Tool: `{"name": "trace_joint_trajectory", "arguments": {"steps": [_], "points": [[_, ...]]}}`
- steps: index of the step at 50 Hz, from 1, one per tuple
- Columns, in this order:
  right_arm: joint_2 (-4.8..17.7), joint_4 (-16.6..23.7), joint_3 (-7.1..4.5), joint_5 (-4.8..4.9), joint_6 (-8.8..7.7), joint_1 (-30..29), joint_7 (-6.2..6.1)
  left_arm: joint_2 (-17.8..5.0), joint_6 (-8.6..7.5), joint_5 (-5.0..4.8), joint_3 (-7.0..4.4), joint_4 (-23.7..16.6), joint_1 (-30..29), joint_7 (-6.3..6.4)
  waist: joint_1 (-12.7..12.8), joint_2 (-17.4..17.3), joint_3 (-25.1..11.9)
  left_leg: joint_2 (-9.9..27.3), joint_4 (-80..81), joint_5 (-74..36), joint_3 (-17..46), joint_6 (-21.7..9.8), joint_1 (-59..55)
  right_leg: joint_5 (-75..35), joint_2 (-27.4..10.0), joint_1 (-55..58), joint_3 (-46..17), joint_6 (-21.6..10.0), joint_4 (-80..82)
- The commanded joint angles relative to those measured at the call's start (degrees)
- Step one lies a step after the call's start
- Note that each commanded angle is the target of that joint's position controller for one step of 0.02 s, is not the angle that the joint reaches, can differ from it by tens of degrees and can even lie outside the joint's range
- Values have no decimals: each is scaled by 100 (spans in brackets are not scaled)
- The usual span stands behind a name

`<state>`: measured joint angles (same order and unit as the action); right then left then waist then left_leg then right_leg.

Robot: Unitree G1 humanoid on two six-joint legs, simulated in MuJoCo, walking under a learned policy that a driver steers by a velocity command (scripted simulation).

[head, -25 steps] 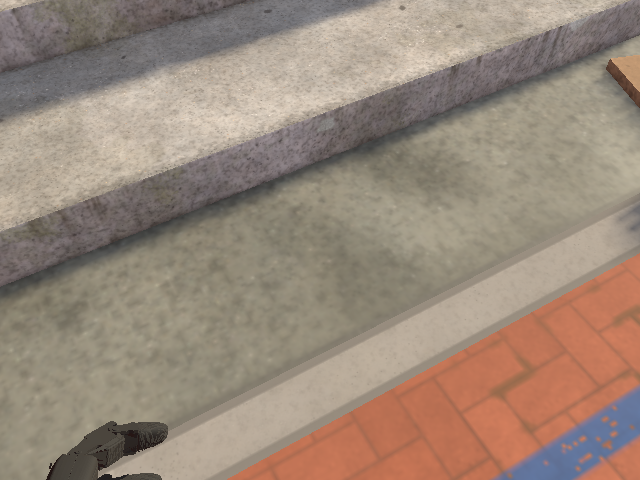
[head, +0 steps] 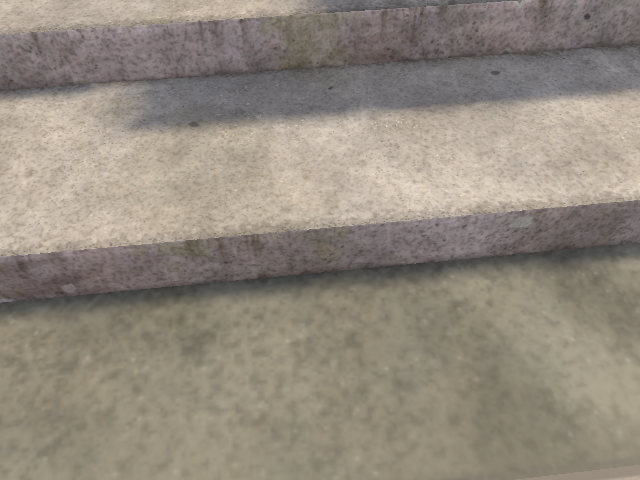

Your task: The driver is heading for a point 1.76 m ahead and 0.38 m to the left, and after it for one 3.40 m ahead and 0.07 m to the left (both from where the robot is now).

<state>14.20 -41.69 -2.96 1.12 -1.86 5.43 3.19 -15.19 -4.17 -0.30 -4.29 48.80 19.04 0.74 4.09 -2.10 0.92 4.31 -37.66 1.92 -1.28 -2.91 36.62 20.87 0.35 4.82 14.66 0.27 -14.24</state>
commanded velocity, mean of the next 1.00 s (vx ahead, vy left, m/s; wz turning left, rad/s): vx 0.32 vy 0.00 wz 0.40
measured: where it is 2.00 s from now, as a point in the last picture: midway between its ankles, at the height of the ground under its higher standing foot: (268, 372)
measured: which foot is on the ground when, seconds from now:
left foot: up 0.00-0.06, down 0.08-0.52, up 0.54-0.92, down 0.94-1.00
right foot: down 0.00-0.08, up 0.10-0.50, down 0.52-1.00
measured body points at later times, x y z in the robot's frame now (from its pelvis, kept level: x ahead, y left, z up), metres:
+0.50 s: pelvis +0.29 +0.03 +0.00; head +0.32 +0.03 +0.45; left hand +0.42 +0.31 -0.08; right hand +0.41 -0.25 -0.11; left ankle +0.16 +0.11 -0.73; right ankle +0.45 -0.06 -0.72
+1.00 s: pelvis +0.40 +0.05 +0.01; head +0.40 +0.06 +0.46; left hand +0.36 +0.30 -0.13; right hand +0.61 -0.13 -0.11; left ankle +0.37 +0.15 -0.73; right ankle +0.45 -0.05 -0.73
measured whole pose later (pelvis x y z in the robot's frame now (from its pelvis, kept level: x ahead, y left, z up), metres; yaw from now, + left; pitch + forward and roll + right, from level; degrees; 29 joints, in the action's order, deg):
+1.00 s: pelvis +0.40 +0.05 +0.01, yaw +23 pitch -1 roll -1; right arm 13.0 -47.0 0.0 -1.1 1.3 11.2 -0.3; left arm -13.4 -0.1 1.0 -0.5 49.2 15.4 -0.1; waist 2.1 0.5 1.7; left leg -1.1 -27.5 13.3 1.9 -1.3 12.5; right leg 14.5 0.0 -12.0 4.6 -1.0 -26.5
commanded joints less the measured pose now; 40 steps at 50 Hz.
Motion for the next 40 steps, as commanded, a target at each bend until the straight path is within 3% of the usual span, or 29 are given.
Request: {"name": "trace_joint_trajectory", "arguments": {"steps": [1, 2, 3, 4, 5, 6, 7, 8, 9, 10, 13, 16, 17, 19, 21, 23, 25, 26, 27, 28, 29, 30, 31, 33, 36, 40], "points": [[538, 637, -173, 13, -66, -304, 71, -1207, 77, -75, -297, -276, -76, 84, -285, 757, 26, -420, 81, 844, -512, -307, -257, -5857, -1720, 252, -304, -685, -757], [735, 539, -284, 31, -53, 251, 59, -1278, 124, -84, -311, -293, -145, 108, -617, 820, -299, -663, 158, 1018, -627, -458, -1000, -6547, -1648, 161, -225, -606, -1564], [1054, 322, -468, 36, -46, 1164, -8, -1267, 140, -116, -287, -320, -249, 128, -1130, 699, -770, -872, 636, 591, -571, -683, -2395, -6260, -1425, -384, -87, -414, -2781], [1600, 163, -651, 20, 18, 1945, -149, -985, 70, 24, -176, -445, -151, 130, -1372, -55, -1305, 24, 705, 347, 876, -1055, -4191, -3913, -1135, -1953, -98, -148, -4599], [2053, 329, -678, 39, -41, 1576, -163, -260, -136, 104, 62, -781, 232, 39, -675, -1359, -1892, 1449, 1483, 958, 4349, -2327, -5947, 1124, 236, -4458, -916, 219, -6713], [1548, 376, -531, -21, -74, 1845, -145, -774, -389, -96, -20, -871, -375, -77, -1161, -590, -2271, 1519, 2029, 1328, 4697, -2229, -6094, 1073, 29, -5109, -2089, 71, -6997], [1223, 331, -449, -43, -127, 1684, -149, -864, -476, -264, -35, -1016, -809, -119, -1140, -376, -1493, 1308, 2006, 1049, 3753, -1940, -5514, 652, -233, -5379, -2041, -65, -6744], [1045, 365, -390, -11, -162, 1292, -137, -778, -496, -164, -11, -1005, -836, -85, -805, 196, -912, 1025, 2017, 491, 3037, -1689, -4535, 237, -501, -5128, -2007, -96, -6090], [812, 444, -320, -10, -171, 920, -157, -855, -453, 13, -64, -947, -862, -39, -598, 212, -644, 800, 2093, -21, 2529, -1532, -3787, 46, -672, -4723, -1967, -54, -5563], [771, 553, -288, -73, -171, 730, -186, -877, -377, 61, -97, -943, -748, -48, -417, 92, -484, 679, 2234, -358, 2326, -1523, -3227, -100, -739, -4350, -1973, 0, -5364], [971, 567, -344, -63, -201, 722, -267, -672, -205, 118, -59, -1011, -730, -39, -268, 96, -320, 496, 2453, -961, 1919, -1538, -2428, -416, -695, -4044, -1798, 251, -4564], [1126, 494, -397, -11, -170, 909, -360, -446, -182, 135, 49, -1189, -1379, -46, -480, -51, -167, 127, 2414, -714, 1461, -1252, -2036, -1590, -472, -3805, -1683, 381, -3175], [1225, 192, -395, -232, -123, 1338, -247, -222, 67, 451, 201, -1149, -1211, -190, -469, -331, -206, -172, 2392, -743, 1240, -996, -2002, -1740, -412, -3419, -1303, 369, -3027], [1103, 180, -392, -217, -97, 1477, -182, -353, 196, 337, 198, -1250, -1521, -241, -665, -380, -140, -166, 2293, -502, 1382, -873, -2102, -2041, -349, -3322, -1302, 361, -2630], [1129, 201, -405, -246, -77, 1542, -176, -520, 179, 243, 180, -1384, -1804, -226, -762, -366, -97, 27, 2145, -334, 1742, -847, -2384, -1947, -328, -3317, -1424, 345, -2304], [1251, 234, -454, -277, -55, 1467, -238, -683, 97, 258, 133, -1400, -1625, -174, -637, -312, -79, 178, 1655, -871, 2064, -653, -2692, -1572, -222, -3015, -1592, 244, -1877], [1297, 260, -473, -240, -51, 1260, -282, -804, -23, 287, 72, -1204, -857, -76, -265, -215, -261, 3, 779, -1508, 2151, -392, -2761, -1464, -46, -2149, -1549, 70, -1329], [1091, 253, -412, -167, -94, 1281, -270, -983, -128, 365, 15, -1094, -326, -20, -40, 92, -611, -390, -187, -1359, 1827, -214, -2611, -1786, -431, -1356, -1798, -89, -1050], [648, 411, -273, -115, -119, 1501, -291, -1400, -165, 434, -37, -1125, 334, 48, 49, 956, -1347, -792, -1726, 650, 1177, -58, -2060, -2883, -1909, -300, -3070, -365, -1093], [591, 468, -281, -57, -52, 2321, -327, -1858, -42, 330, -184, -1094, 64, 13, -474, 2451, -1792, -1484, -2737, 3463, 641, 93, -763, -3989, -2794, 363, -5140, -1178, -682], [933, 102, -305, -248, 93, 2345, -381, -1220, 38, 175, -69, -1188, -150, -50, -501, 1132, -1415, -1002, -3174, 3239, 926, 55, -590, -3396, -2554, -43, -4859, -1212, -756], [947, 68, -318, -267, 140, 1934, -326, -746, 51, 131, 69, -1194, -353, -69, -437, 699, -897, -942, -3128, 2934, 862, 93, -667, -3369, -2181, -566, -3990, -1113, -705], [866, 85, -296, -243, 179, 1705, -286, -548, 70, 145, 141, -1152, -512, -75, -464, 599, -663, -799, -2922, 2691, 810, 145, -770, -3589, -1895, -865, -3338, -994, -605], [725, 81, -238, -291, 288, 1531, -210, -584, 37, 134, 143, -986, -522, -42, -473, 996, -433, -735, -2689, 2327, 689, 257, -1056, -4509, -1538, -1258, -2566, -973, -482], [637, 12, -173, -240, 340, 1516, -217, -623, -19, 130, 139, -806, -468, -54, -559, 953, -654, -811, -2263, 2120, 679, 341, -1287, -5319, -1504, -1236, -2135, -1119, -515], [441, -43, -9, -244, 405, 1181, -233, -587, 71, 145, 185, -626, -571, -58, -514, 1181, -630, -620, -769, 1799, 354, 350, -1937, -4687, -1302, -1505, -1701, -1057, -467]]}}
